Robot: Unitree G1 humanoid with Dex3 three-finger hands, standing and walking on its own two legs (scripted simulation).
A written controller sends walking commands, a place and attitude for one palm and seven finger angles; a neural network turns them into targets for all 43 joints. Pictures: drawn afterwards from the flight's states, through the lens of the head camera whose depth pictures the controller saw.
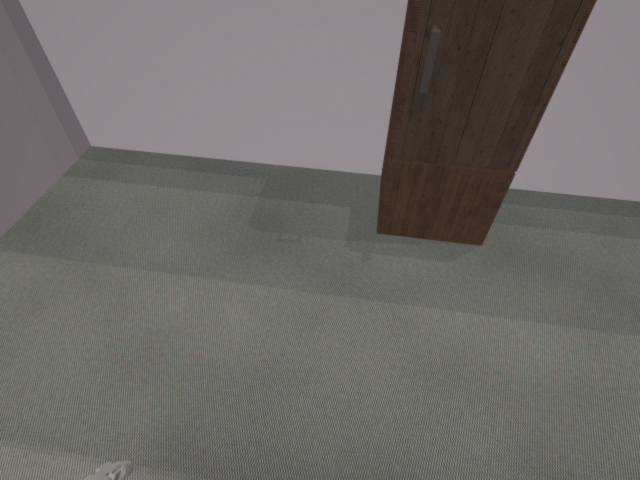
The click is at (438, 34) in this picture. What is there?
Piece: cupboard door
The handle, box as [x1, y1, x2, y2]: [420, 25, 439, 92]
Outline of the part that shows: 436,25 433,25 420,86 421,92 427,91 439,36 439,30 436,28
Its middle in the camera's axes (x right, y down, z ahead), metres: +0.31 -0.52 +1.11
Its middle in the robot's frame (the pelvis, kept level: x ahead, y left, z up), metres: +1.20 -0.25 +0.02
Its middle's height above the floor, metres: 0.79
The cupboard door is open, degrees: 0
